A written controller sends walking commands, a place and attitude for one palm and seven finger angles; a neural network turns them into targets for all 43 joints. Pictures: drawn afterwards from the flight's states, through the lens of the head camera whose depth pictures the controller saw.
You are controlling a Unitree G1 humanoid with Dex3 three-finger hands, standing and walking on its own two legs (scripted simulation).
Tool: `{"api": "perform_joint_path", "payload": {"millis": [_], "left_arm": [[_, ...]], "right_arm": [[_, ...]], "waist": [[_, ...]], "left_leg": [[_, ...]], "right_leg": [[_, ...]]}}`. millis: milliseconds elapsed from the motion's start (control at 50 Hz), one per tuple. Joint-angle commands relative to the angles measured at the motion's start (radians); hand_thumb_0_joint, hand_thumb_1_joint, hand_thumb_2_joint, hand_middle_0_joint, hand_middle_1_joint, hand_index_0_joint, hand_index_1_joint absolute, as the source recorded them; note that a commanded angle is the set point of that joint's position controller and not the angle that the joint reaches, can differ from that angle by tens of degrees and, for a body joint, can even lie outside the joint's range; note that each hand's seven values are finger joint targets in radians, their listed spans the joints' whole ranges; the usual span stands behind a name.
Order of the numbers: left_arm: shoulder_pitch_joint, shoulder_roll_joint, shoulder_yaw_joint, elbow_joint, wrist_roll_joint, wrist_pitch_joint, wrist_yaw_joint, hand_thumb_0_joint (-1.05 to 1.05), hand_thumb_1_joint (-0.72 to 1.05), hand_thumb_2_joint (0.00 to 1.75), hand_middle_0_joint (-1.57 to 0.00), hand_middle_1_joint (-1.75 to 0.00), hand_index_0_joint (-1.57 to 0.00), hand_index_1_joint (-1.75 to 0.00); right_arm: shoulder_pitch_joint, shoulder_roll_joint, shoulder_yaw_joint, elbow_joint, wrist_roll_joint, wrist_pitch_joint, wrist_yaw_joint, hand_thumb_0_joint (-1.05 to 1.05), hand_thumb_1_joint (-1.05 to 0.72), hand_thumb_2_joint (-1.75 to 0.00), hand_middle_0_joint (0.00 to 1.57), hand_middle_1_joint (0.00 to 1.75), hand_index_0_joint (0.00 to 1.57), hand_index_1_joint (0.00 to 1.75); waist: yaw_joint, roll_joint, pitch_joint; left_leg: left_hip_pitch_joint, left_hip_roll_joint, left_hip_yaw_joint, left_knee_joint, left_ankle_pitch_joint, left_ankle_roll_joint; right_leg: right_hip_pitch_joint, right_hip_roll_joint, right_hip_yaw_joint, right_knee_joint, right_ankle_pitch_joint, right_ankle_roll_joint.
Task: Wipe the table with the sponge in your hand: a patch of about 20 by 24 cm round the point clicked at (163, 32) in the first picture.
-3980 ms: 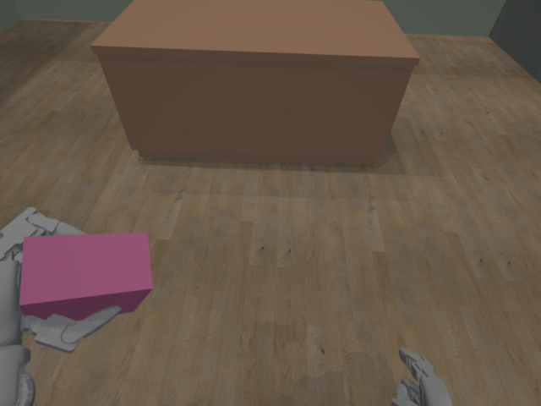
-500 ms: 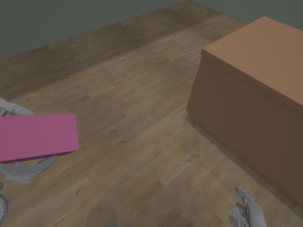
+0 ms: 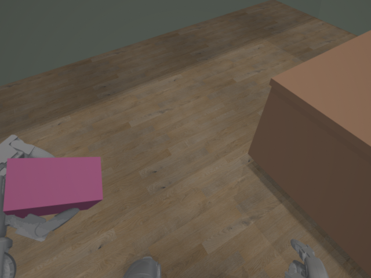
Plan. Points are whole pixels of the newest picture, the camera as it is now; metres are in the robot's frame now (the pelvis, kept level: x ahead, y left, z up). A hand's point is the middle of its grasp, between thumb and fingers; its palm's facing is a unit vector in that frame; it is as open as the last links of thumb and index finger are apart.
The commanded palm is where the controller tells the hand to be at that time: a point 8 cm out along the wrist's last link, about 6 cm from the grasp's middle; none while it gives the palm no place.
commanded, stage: walk to a spot facing it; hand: left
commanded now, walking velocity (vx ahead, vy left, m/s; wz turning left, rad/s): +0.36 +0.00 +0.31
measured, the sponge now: (68, 187) +0.23 +0.20 +0.15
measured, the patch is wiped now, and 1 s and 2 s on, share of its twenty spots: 0.00 0.00 0.00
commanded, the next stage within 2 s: turn to face it in 1.46 s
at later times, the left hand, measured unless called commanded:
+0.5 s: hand (63, 135) +0.31 +0.23 +0.18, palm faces +0.50 -0.71 -0.50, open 10.5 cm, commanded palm +0.26 +0.27 +0.18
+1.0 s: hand (41, 109) +0.37 +0.29 +0.18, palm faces +0.63 -0.64 -0.45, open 10.5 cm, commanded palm +0.29 +0.31 +0.18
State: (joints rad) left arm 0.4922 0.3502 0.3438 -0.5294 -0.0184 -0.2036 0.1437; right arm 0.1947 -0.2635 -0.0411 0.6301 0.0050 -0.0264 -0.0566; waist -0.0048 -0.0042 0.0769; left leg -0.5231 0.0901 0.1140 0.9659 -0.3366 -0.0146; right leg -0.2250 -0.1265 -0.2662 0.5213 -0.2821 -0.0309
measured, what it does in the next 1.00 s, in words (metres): walks ahead, turning left: left foot, then right foot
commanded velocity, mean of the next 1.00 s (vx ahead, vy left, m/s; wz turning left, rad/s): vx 0.30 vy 0.00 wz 0.46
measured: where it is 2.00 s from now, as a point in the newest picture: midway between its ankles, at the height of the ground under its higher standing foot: (199, 262)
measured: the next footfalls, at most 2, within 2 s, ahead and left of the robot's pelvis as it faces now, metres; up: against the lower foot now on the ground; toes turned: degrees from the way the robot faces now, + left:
left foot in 0.14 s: +0.15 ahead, +0.13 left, +0.00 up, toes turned +12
right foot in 0.48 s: +0.24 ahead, -0.15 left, +0.00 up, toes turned -4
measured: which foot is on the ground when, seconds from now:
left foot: up 0.00-0.12, down 0.14-0.48, up 0.50-0.82, down 0.84-1.00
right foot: down 0.00-0.16, up 0.18-0.46, down 0.48-0.84, up 0.86-1.00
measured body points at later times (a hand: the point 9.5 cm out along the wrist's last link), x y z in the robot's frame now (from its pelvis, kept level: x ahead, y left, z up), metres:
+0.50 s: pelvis +0.13 -0.03 -0.02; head +0.16 -0.05 +0.43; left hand +0.28 +0.26 +0.20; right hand +0.32 -0.19 -0.13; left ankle +0.11 +0.12 -0.73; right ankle +0.20 -0.14 -0.74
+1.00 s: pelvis +0.23 -0.01 -0.01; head +0.27 +0.03 +0.43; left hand +0.33 +0.32 +0.20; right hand +0.48 -0.16 -0.09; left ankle +0.25 +0.11 -0.74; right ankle +0.26 -0.14 -0.65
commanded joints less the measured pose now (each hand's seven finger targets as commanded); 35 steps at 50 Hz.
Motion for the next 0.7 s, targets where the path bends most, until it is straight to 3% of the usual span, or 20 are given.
{"api": "perform_joint_path", "payload": {"millis": [0,60,80,100,120,140,160,180,220,300,400,420,440,460,480,500,560,600,640,680], "left_arm": [[-0.009,0.193,0.168,-0.270,-0.018,-0.059,0.062,0.00,0.10,1.30,-1.20,-1.60,-1.20,-1.60],[-0.084,0.183,0.145,-0.269,-0.016,-0.053,0.074,0.00,0.10,1.30,-1.20,-1.60,-1.20,-1.60],[-0.103,0.189,0.146,-0.265,-0.014,-0.056,0.077,0.00,0.10,1.30,-1.20,-1.60,-1.20,-1.60],[-0.111,0.169,0.114,-0.267,-0.015,-0.058,0.072,0.00,0.10,1.30,-1.20,-1.60,-1.20,-1.60],[-0.135,0.170,0.117,-0.290,-0.009,-0.072,0.073,0.00,0.10,1.30,-1.20,-1.60,-1.20,-1.60],[-0.149,0.175,0.117,-0.288,-0.009,-0.090,0.071,0.00,0.10,1.30,-1.20,-1.60,-1.20,-1.60],[-0.130,0.230,0.148,-0.206,0.001,-0.087,0.055,0.00,0.10,1.30,-1.20,-1.60,-1.20,-1.60],[-0.137,0.237,0.164,-0.231,0.000,-0.082,0.045,0.00,0.10,1.30,-1.20,-1.60,-1.20,-1.60],[-0.100,0.213,0.156,-0.342,-0.004,-0.090,0.034,0.00,0.10,1.30,-1.20,-1.60,-1.20,-1.60],[-0.016,0.174,0.149,-0.349,-0.019,-0.090,0.030,0.00,0.10,1.30,-1.20,-1.60,-1.20,-1.60],[-0.063,0.143,0.130,-0.137,-0.017,-0.057,0.024,0.00,0.10,1.30,-1.20,-1.60,-1.20,-1.60],[-0.100,0.146,0.117,-0.115,-0.012,-0.047,0.023,0.00,0.10,1.30,-1.20,-1.60,-1.20,-1.60],[-0.127,0.174,0.128,-0.090,0.000,-0.038,0.025,0.00,0.10,1.30,-1.20,-1.60,-1.20,-1.60],[-0.153,0.229,0.152,-0.091,0.003,-0.026,0.030,0.00,0.10,1.30,-1.20,-1.60,-1.20,-1.60],[-0.192,0.250,0.174,-0.103,-0.012,-0.029,0.035,0.00,0.10,1.30,-1.20,-1.60,-1.20,-1.60],[-0.201,0.239,0.163,-0.109,-0.013,-0.033,0.027,0.00,0.10,1.30,-1.20,-1.60,-1.20,-1.60],[-0.126,0.204,0.144,-0.168,-0.008,-0.055,0.018,0.00,0.10,1.30,-1.20,-1.60,-1.20,-1.60],[-0.117,0.200,0.141,-0.219,-0.008,-0.059,0.026,0.00,0.10,1.30,-1.20,-1.60,-1.20,-1.60],[-0.069,0.213,0.164,-0.243,-0.009,-0.055,0.037,0.00,0.10,1.30,-1.20,-1.60,-1.20,-1.60],[-0.037,0.207,0.173,-0.283,-0.015,-0.052,0.051,0.00,0.10,1.30,-1.20,-1.60,-1.20,-1.60]], "right_arm": [[-0.074,-0.021,-0.014,-0.203,-0.004,-0.059,-0.007,0.00,-0.90,-0.90,0.20,0.30,0.20,0.30],[-0.044,-0.027,-0.020,-0.206,-0.005,-0.058,-0.018,0.00,-0.90,-0.90,0.20,0.30,0.20,0.30],[-0.032,-0.034,-0.024,-0.205,-0.006,-0.059,-0.025,0.00,-0.90,-0.90,0.20,0.30,0.20,0.30],[-0.010,-0.053,-0.033,-0.206,0.002,-0.064,-0.032,0.00,-0.90,-0.90,0.20,0.30,0.20,0.30],[-0.018,-0.074,-0.039,-0.216,0.003,-0.068,-0.031,0.00,-0.90,-0.90,0.20,0.30,0.20,0.30],[-0.032,-0.073,-0.032,-0.219,0.004,-0.078,-0.019,0.00,-0.90,-0.90,0.20,0.30,0.20,0.30],[-0.048,-0.061,-0.020,-0.198,-0.001,-0.082,-0.011,0.00,-0.90,-0.90,0.20,0.30,0.20,0.30],[-0.057,-0.061,-0.032,-0.190,0.008,-0.080,-0.005,0.00,-0.90,-0.90,0.20,0.30,0.20,0.30],[-0.061,-0.048,-0.034,-0.185,0.012,-0.093,0.004,0.00,-0.90,-0.90,0.20,0.30,0.20,0.30],[-0.061,-0.038,-0.018,-0.176,0.006,-0.128,0.011,0.00,-0.90,-0.90,0.20,0.30,0.20,0.30],[-0.057,-0.032,-0.006,-0.154,0.005,-0.112,-0.016,0.00,-0.90,-0.90,0.20,0.30,0.20,0.30],[-0.064,-0.022,-0.002,-0.150,0.008,-0.103,-0.022,0.00,-0.90,-0.90,0.20,0.30,0.20,0.30],[-0.050,-0.007,0.001,-0.145,0.008,-0.093,-0.023,0.00,-0.90,-0.90,0.20,0.30,0.20,0.30],[-0.080,0.010,0.012,-0.165,0.005,-0.088,-0.021,0.00,-0.90,-0.90,0.20,0.30,0.20,0.30],[-0.114,-0.022,0.007,-0.163,-0.004,-0.102,-0.017,0.00,-0.90,-0.90,0.20,0.30,0.20,0.30],[-0.113,-0.030,0.003,-0.152,-0.003,-0.098,-0.010,0.00,-0.90,-0.90,0.20,0.30,0.20,0.30],[-0.131,-0.027,0.013,-0.138,0.000,-0.071,-0.005,0.00,-0.90,-0.90,0.20,0.30,0.20,0.30],[-0.134,-0.022,0.008,-0.151,-0.001,-0.067,-0.008,0.00,-0.90,-0.90,0.20,0.30,0.20,0.30],[-0.111,-0.023,-0.002,-0.174,-0.007,-0.063,-0.007,0.00,-0.90,-0.90,0.20,0.30,0.20,0.30],[-0.095,-0.017,-0.011,-0.203,-0.009,-0.064,-0.006,0.00,-0.90,-0.90,0.20,0.30,0.20,0.30]], "waist": [[0.044,-0.122,-0.170],[0.024,-0.117,-0.163],[0.012,-0.066,-0.174],[-0.010,0.046,-0.196],[-0.017,0.272,-0.222],[-0.008,0.394,-0.212],[-0.008,0.331,-0.203],[-0.011,0.276,-0.196],[0.004,0.214,-0.186],[0.019,0.271,-0.191],[0.019,0.164,-0.163],[0.019,0.093,-0.160],[0.022,-0.090,-0.163],[0.044,-0.367,-0.138],[0.047,-0.330,-0.133],[0.033,-0.260,-0.123],[0.028,-0.148,-0.088],[0.018,-0.142,-0.110],[0.031,-0.147,-0.121],[0.049,-0.159,-0.134]], "left_leg": [[0.036,-0.007,0.058,-0.267,0.010,0.009],[0.188,-0.040,0.099,-0.402,0.089,0.010],[0.271,-0.057,0.120,-0.452,0.109,0.017],[0.400,-0.031,0.055,-0.509,0.118,0.040],[0.533,0.122,-0.225,-0.581,0.162,0.126],[0.633,0.324,-0.580,-0.640,0.414,0.248],[0.576,0.368,-0.645,-0.660,0.317,0.288],[0.547,0.362,-0.606,-0.649,0.240,0.304],[0.502,0.291,-0.430,-0.632,0.256,0.261],[0.320,0.194,-0.188,-0.676,0.207,0.184],[0.200,0.142,-0.102,-0.551,-0.054,0.122],[0.152,0.107,-0.079,-0.439,-0.112,0.100],[0.023,0.032,-0.017,-0.193,-0.190,0.068],[-0.199,-0.082,0.009,0.127,-0.278,0.026],[-0.234,-0.043,-0.115,0.282,-0.215,0.016],[-0.233,-0.023,-0.135,0.350,-0.169,0.010],[-0.188,0.021,-0.107,0.311,-0.070,-0.021],[-0.108,0.026,-0.068,0.146,-0.048,-0.020],[-0.026,0.018,0.005,-0.028,-0.019,-0.014],[0.012,0.001,0.056,-0.169,-0.032,-0.009]], "right_leg": [[0.192,-0.251,0.193,-0.189,0.208,-0.109],[0.119,-0.221,0.163,-0.113,0.101,-0.077],[0.089,-0.187,0.125,-0.024,0.100,-0.056],[0.014,-0.148,0.076,0.166,0.108,-0.021],[-0.164,-0.034,0.046,0.427,-0.019,0.035],[-0.384,0.066,0.117,0.644,-0.350,0.055],[-0.445,0.025,0.226,0.740,-0.328,0.045],[-0.489,-0.006,0.264,0.774,-0.295,0.055],[-0.497,-0.024,0.245,0.703,-0.224,0.067],[-0.254,-0.001,0.146,0.397,-0.084,0.079],[0.036,0.076,0.036,0.044,0.002,0.093],[0.108,0.060,0.069,-0.022,-0.038,0.084],[0.177,-0.077,0.268,-0.146,-0.177,0.026],[0.245,-0.317,0.664,-0.279,-0.205,-0.090],[0.204,-0.395,0.749,-0.328,-0.229,-0.135],[0.181,-0.380,0.734,-0.321,-0.269,-0.138],[0.132,-0.302,0.363,-0.260,0.047,-0.094],[0.135,-0.280,0.222,-0.230,0.186,-0.074],[0.115,-0.266,0.153,-0.207,0.254,-0.070],[0.150,-0.273,0.142,-0.172,0.334,-0.079]]}}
